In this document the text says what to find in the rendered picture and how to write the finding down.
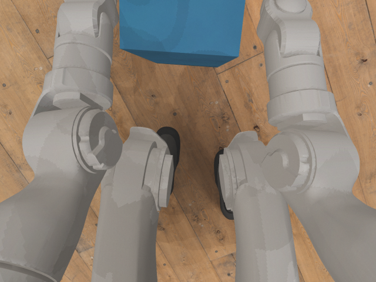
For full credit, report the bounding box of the left robot upper arm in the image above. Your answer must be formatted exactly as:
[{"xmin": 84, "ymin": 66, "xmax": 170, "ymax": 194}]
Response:
[{"xmin": 0, "ymin": 106, "xmax": 123, "ymax": 282}]

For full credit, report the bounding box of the carton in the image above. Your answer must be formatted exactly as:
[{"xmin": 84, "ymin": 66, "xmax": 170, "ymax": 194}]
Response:
[{"xmin": 119, "ymin": 0, "xmax": 246, "ymax": 68}]

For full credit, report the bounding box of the right robot upper arm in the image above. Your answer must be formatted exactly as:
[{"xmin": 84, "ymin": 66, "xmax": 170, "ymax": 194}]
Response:
[{"xmin": 261, "ymin": 129, "xmax": 376, "ymax": 282}]

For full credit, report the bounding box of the right robot forearm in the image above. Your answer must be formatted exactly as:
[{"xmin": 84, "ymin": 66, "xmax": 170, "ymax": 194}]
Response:
[{"xmin": 257, "ymin": 0, "xmax": 352, "ymax": 141}]

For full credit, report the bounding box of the left robot forearm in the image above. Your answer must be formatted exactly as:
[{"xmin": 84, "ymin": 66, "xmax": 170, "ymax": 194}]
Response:
[{"xmin": 22, "ymin": 0, "xmax": 119, "ymax": 148}]

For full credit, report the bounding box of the robot left shin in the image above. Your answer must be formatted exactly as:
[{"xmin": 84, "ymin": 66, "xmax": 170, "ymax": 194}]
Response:
[{"xmin": 100, "ymin": 127, "xmax": 170, "ymax": 191}]

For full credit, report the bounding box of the left robot foot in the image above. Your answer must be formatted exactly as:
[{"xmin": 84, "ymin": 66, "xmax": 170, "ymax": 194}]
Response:
[{"xmin": 156, "ymin": 127, "xmax": 180, "ymax": 195}]

